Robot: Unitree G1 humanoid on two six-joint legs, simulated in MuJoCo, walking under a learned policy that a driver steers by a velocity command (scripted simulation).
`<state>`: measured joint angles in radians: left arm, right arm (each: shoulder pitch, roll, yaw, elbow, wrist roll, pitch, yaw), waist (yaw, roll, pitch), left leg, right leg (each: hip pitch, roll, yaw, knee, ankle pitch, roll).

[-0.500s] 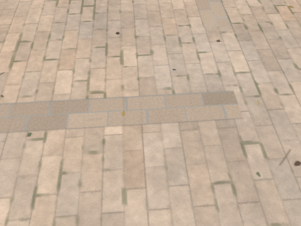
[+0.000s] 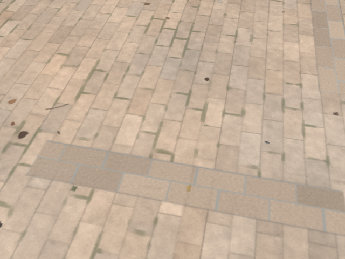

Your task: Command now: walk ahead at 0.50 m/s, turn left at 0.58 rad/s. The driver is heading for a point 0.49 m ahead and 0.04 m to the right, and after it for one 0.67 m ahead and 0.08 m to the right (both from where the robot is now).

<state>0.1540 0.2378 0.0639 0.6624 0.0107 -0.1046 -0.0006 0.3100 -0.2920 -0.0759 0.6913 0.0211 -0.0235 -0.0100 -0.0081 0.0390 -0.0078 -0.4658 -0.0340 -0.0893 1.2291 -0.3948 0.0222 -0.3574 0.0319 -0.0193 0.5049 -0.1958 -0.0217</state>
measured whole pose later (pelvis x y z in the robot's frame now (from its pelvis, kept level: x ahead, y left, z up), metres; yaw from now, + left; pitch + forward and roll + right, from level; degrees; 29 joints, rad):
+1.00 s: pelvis +0.51 +0.00 +0.00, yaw -14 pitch +2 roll +0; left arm 0.16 0.28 0.07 0.70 -0.01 -0.04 -0.03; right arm 0.22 -0.29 -0.07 0.76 0.01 -0.09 -0.02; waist 0.00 0.01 0.07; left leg -0.43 0.07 -0.01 1.26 -0.45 -0.04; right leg -0.41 0.07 -0.03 0.55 -0.18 -0.09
